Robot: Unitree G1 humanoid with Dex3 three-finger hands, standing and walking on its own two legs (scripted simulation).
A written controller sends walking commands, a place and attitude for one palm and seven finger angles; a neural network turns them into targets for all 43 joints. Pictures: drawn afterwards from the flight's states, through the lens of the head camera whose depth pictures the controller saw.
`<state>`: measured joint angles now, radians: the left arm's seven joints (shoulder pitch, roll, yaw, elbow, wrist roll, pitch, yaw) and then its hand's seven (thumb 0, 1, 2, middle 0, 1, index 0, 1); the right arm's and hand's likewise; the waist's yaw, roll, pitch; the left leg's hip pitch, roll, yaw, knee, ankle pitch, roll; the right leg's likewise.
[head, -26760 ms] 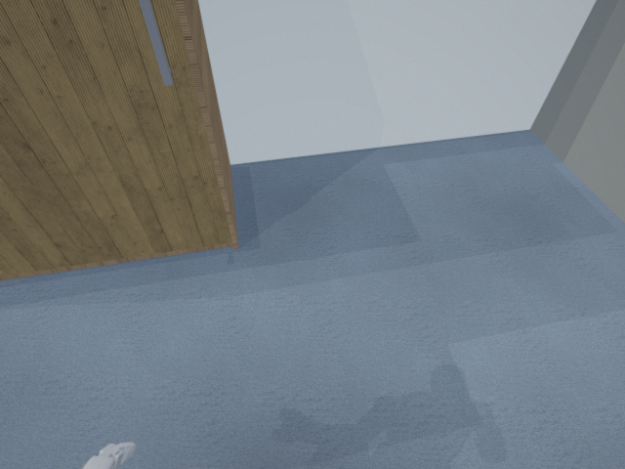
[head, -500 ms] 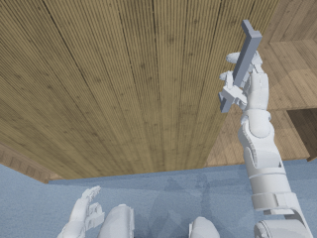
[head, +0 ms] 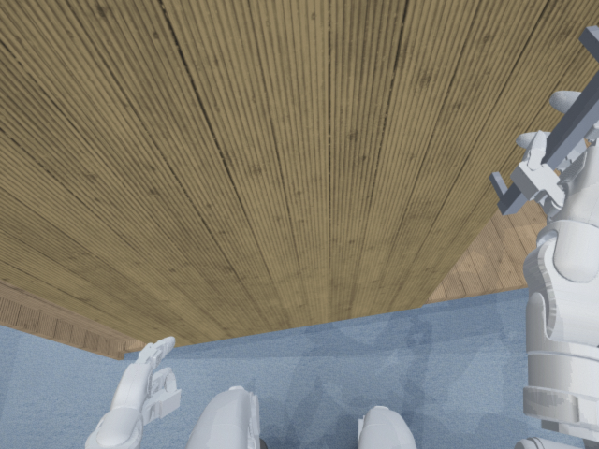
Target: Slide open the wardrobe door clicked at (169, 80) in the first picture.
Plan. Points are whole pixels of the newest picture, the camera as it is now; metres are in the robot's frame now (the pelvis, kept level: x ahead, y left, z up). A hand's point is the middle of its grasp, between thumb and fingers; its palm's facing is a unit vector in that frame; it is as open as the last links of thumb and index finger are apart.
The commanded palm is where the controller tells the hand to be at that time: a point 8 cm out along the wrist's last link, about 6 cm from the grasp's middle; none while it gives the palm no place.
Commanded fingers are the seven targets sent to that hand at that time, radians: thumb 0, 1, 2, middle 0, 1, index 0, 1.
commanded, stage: stop walking and hold the door there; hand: right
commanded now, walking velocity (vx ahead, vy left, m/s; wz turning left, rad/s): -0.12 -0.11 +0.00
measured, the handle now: (542, 139) +0.41 -0.32 +0.11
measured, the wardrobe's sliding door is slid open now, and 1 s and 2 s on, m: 0.68 0.68 0.68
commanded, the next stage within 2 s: none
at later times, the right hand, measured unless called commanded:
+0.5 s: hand (535, 168) +0.37 -0.29 +0.12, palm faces +0.55 +0.80 -0.26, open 6.3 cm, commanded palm +0.33 -0.32 +0.10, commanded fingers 0.00 -0.90 -0.90 0.45 1.40 0.45 1.40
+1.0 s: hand (534, 169) +0.37 -0.28 +0.13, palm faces +0.48 +0.84 -0.24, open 6.2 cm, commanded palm +0.33 -0.31 +0.10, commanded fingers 0.00 -0.90 -0.90 0.45 1.40 0.45 1.40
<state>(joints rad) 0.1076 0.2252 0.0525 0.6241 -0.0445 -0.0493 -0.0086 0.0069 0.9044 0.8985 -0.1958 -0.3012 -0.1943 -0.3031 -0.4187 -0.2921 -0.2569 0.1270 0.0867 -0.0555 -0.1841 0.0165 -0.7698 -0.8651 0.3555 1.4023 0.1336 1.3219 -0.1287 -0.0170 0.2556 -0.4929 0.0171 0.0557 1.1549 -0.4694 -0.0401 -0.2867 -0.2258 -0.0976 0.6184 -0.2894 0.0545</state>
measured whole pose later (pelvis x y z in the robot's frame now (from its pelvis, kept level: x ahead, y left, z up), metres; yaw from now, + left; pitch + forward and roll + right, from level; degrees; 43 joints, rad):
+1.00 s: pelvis -0.07 +0.03 +0.00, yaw +9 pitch -1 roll +2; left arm 0.32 0.28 -0.03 0.75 -0.05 -0.06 0.10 0.01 0.90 0.90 -0.20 -0.30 -0.20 -0.30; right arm -0.61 -0.66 -0.45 1.06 0.01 -0.12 -0.12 -0.06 -0.72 -0.78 0.25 1.25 0.25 1.34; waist 0.06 -0.01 0.01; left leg -0.24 -0.01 0.03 0.48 -0.23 -0.02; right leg -0.36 -0.07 -0.10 0.52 -0.15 -0.03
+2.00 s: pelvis -0.06 -0.09 +0.00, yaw +3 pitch -1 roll -3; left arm 0.18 0.28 -0.02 0.73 -0.04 -0.06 0.05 0.00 0.90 0.90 -0.20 -0.30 -0.20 -0.30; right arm -0.60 -0.38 -0.26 0.66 0.02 -0.19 -0.05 -0.11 -0.69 -0.82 0.46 1.40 0.41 1.40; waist 0.01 0.04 0.20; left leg -0.20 0.19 0.15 0.58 -0.35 -0.05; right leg -0.54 -0.03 -0.04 0.97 -0.39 0.04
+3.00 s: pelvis -0.08 -0.14 -0.01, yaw +3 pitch +3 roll +0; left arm 0.27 0.25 0.01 0.72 -0.03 -0.11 0.03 0.01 0.90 0.90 -0.20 -0.30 -0.20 -0.30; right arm -0.71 -0.29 -0.25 0.90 0.02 -0.12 0.00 -0.02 -0.57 -0.72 0.46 1.40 0.39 1.40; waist 0.05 0.02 -0.02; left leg -0.34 0.03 0.04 0.59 -0.30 0.00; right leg -0.40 -0.07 -0.08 0.56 -0.20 0.02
